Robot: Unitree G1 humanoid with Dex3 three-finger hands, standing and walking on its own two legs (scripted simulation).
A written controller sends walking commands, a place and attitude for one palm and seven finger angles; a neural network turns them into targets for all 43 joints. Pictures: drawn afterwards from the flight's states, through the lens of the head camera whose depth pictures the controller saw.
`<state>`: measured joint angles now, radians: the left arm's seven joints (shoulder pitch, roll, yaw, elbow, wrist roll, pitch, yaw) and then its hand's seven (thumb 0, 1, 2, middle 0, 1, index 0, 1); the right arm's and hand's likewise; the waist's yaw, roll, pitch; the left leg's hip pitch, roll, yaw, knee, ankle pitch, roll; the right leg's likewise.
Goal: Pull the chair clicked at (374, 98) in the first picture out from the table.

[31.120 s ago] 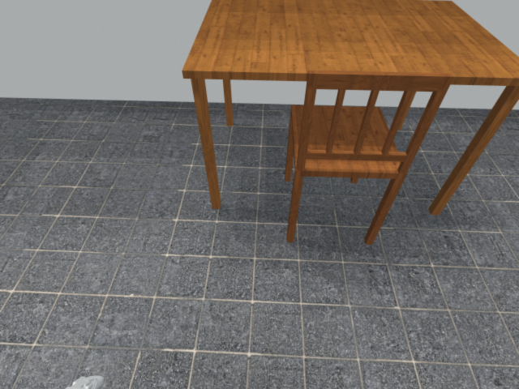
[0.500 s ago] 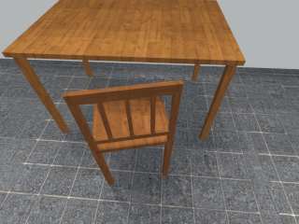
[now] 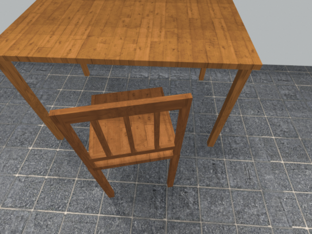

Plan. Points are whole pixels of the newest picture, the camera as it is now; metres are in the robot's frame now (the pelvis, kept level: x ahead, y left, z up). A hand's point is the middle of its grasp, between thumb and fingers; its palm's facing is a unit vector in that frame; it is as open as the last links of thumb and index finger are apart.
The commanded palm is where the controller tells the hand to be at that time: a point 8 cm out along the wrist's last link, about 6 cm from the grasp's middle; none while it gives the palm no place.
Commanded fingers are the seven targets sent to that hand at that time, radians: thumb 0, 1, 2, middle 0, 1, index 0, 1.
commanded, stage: come to a stop and stand still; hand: left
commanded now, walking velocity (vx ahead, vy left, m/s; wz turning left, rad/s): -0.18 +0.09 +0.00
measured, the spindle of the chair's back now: (129, 134) +0.43 +0.11 -0.09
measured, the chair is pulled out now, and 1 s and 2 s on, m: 0.16 0.16 0.16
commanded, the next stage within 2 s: look again from close up in 0.62 s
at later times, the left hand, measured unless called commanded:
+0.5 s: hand out of the picture +0.07 +0.16 -0.16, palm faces -0.02 -0.98 -0.20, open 7.4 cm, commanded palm none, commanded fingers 0.00 0.90 0.90 -0.20 -0.30 -0.20 -0.30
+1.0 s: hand out of the picture -0.03 +0.18 -0.17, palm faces +0.01 -0.98 -0.21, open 7.4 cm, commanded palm none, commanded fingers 0.00 0.90 0.90 -0.20 -0.30 -0.20 -0.30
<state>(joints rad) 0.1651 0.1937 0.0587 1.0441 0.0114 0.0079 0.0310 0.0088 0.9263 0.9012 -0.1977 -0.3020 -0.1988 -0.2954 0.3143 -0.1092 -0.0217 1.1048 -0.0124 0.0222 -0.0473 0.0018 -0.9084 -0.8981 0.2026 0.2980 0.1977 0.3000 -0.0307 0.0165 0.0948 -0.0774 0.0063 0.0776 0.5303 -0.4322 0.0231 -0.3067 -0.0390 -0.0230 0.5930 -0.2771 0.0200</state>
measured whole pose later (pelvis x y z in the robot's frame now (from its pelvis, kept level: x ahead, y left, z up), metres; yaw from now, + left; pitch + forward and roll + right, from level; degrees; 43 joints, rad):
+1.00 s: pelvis -0.03 +0.00 +0.01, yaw -1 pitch -2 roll +0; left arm 0.30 0.16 -0.01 1.08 0.01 0.00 0.03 0.00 0.91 0.90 -0.20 -0.30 -0.20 -0.30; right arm 0.33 -0.15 0.01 1.05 -0.01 -0.01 -0.01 0.00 -0.92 -0.90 0.20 0.30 0.20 0.30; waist -0.01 0.01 0.01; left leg -0.10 -0.01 0.07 0.49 -0.36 0.02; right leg -0.30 -0.04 -0.03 0.51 -0.18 0.02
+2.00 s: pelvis -0.02 +0.00 +0.01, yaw -1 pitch -2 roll +0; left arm 0.31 0.13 0.00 1.13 0.01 -0.01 0.04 0.01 0.92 0.90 -0.20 -0.30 -0.20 -0.30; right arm 0.31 -0.12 0.01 1.17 -0.01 -0.03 -0.03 0.00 -0.91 -0.90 0.20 0.30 0.19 0.30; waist 0.00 -0.01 0.04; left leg -0.04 -0.01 0.08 0.43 -0.35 0.03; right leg -0.25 -0.04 -0.02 0.47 -0.18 0.02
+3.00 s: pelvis -0.02 +0.01 +0.01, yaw -2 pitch -2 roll +0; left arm 0.34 0.10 0.01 1.13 0.01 -0.01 0.04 0.01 0.92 0.90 -0.20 -0.30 -0.20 -0.30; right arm 0.34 -0.09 0.01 1.18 0.00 -0.04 -0.04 0.00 -0.91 -0.90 0.20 0.30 0.19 0.30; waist 0.00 -0.01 0.03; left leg -0.03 -0.01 0.09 0.42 -0.36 0.03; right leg -0.25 -0.04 -0.01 0.47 -0.19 0.03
